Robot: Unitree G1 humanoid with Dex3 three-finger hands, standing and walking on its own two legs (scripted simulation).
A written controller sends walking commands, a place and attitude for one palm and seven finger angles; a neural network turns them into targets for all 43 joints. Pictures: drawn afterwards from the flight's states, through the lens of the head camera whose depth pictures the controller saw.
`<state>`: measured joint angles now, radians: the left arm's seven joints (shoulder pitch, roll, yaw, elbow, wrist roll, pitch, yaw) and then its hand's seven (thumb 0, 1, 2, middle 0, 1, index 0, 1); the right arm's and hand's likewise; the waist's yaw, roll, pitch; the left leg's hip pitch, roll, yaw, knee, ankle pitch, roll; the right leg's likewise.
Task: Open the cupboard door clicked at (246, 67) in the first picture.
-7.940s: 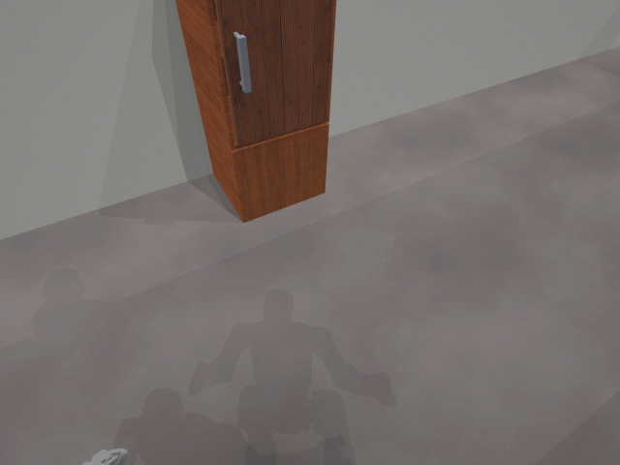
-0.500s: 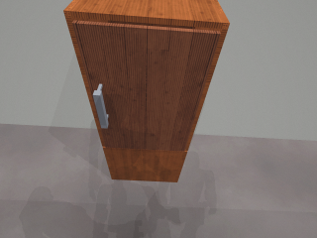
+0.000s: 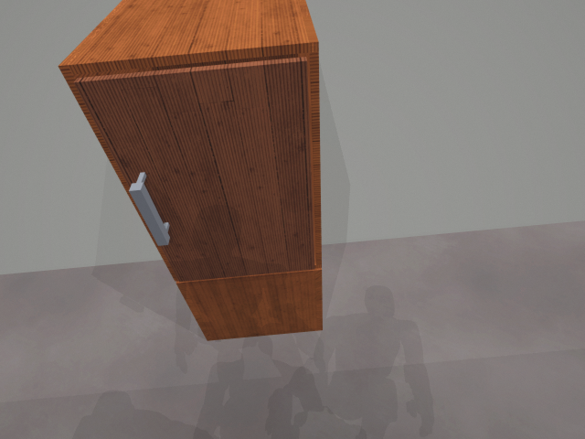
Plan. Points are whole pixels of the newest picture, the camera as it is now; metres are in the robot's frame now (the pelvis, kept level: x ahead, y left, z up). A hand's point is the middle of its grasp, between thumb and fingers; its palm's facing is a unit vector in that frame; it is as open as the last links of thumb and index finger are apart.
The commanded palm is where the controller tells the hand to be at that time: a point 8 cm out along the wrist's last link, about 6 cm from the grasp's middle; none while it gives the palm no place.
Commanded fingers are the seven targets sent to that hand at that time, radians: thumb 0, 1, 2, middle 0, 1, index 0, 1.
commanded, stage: come to a stop and stand still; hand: left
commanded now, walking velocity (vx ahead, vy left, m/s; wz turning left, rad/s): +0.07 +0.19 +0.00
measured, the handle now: (153, 209) +0.57 +0.35 -0.04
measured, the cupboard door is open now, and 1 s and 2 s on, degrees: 0 0 0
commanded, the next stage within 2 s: look again from close up in 0.68 s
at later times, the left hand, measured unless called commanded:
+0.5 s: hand out of the picture -0.02 +0.21 -0.19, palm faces +0.12 -0.98 -0.17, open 7.4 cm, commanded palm none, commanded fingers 0.00 0.90 0.90 -0.20 -0.30 -0.20 -0.30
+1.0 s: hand out of the picture +0.02 +0.25 -0.18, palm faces +0.02 -0.96 -0.26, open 7.4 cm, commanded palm none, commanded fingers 0.00 0.90 0.90 -0.20 -0.30 -0.20 -0.30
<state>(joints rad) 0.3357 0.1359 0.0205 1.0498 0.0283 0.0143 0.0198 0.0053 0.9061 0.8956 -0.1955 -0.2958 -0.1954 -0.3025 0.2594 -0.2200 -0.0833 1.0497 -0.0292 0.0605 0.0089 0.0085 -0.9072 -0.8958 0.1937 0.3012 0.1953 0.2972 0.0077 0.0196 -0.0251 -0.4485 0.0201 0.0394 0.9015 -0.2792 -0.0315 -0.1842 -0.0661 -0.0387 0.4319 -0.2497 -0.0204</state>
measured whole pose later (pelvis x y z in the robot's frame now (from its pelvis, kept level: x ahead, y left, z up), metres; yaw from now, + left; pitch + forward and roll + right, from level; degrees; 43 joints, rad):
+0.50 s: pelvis +0.01 +0.05 -0.01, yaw +2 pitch +0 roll +0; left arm 0.30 0.15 0.02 1.14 0.02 0.02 0.03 0.01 0.91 0.90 -0.20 -0.30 -0.19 -0.30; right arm 0.19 -0.16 -0.02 1.08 -0.01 -0.01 -0.04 0.01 -0.93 -0.90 0.20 0.30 0.20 0.30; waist 0.04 -0.03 0.02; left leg -0.15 0.03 0.06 0.45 -0.29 -0.01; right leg -0.17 -0.09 -0.07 0.46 -0.28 0.05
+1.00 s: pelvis +0.01 +0.06 -0.02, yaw +1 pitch -1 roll +0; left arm 0.24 0.18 -0.01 1.10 0.02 0.00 0.04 0.01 0.91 0.90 -0.20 -0.30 -0.20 -0.30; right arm 0.31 -0.17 0.00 1.05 -0.02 -0.01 -0.03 0.01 -0.91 -0.90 0.20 0.30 0.20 0.30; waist -0.01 0.04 0.05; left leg -0.17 0.02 0.08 0.54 -0.34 0.01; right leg -0.20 -0.10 -0.05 0.55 -0.32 0.05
